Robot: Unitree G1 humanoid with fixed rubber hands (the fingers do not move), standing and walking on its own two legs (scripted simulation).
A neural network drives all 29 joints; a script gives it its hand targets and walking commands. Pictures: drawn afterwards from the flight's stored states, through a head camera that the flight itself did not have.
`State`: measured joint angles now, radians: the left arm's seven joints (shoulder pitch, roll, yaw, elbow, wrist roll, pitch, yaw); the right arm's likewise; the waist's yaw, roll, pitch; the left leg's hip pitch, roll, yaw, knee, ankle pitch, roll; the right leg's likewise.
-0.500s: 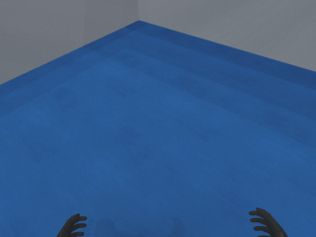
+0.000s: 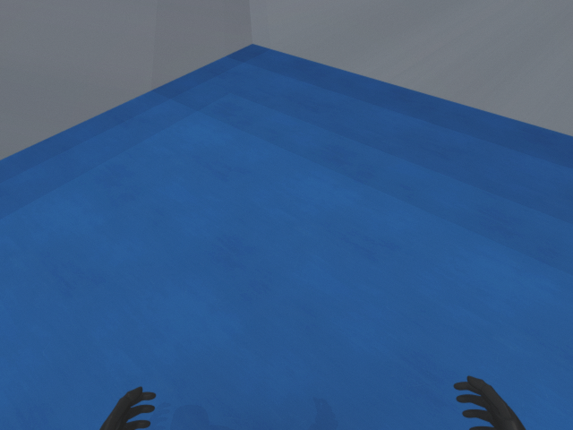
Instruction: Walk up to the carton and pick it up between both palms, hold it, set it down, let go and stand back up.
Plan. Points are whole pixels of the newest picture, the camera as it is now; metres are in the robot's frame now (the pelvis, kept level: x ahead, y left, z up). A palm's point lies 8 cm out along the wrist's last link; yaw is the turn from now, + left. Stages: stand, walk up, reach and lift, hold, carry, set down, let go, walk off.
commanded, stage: walk up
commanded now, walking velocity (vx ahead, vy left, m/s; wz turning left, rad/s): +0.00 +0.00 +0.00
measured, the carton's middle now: out of the picture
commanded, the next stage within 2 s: none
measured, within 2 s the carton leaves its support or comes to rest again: neither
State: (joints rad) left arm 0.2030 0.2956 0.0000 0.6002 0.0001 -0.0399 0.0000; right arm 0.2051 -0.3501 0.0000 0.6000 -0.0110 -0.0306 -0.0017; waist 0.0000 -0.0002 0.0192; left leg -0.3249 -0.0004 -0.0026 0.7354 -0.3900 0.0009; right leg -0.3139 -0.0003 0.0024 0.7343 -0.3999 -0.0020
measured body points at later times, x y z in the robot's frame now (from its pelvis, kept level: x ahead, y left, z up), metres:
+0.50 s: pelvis -0.07 -0.07 +0.00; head +0.00 -0.08 +0.44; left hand +0.03 +0.24 -0.08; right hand +0.12 -0.34 -0.11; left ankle -0.11 +0.07 -0.64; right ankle -0.02 -0.15 -0.71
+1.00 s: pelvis -0.20 -0.11 +0.00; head -0.16 -0.07 +0.45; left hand -0.18 +0.22 -0.10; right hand +0.04 -0.33 -0.08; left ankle -0.13 +0.02 -0.71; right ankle -0.16 -0.25 -0.68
